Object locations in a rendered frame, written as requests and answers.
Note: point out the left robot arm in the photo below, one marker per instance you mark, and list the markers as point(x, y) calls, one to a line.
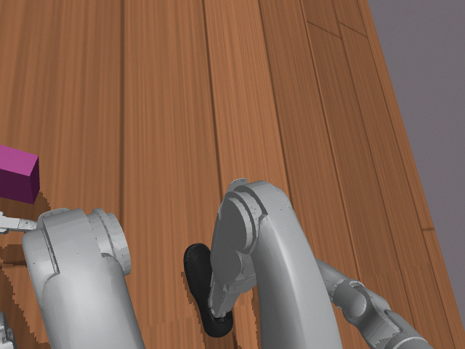
point(7, 338)

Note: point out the right robot arm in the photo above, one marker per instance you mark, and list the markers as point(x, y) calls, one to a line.
point(380, 327)

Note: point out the right robot foot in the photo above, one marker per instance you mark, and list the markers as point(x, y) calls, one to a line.
point(198, 272)

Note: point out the carton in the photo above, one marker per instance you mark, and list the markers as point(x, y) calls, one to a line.
point(19, 175)

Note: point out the right robot hand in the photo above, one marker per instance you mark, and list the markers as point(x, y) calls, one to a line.
point(331, 276)

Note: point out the left robot hand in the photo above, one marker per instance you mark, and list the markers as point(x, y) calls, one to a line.
point(15, 224)

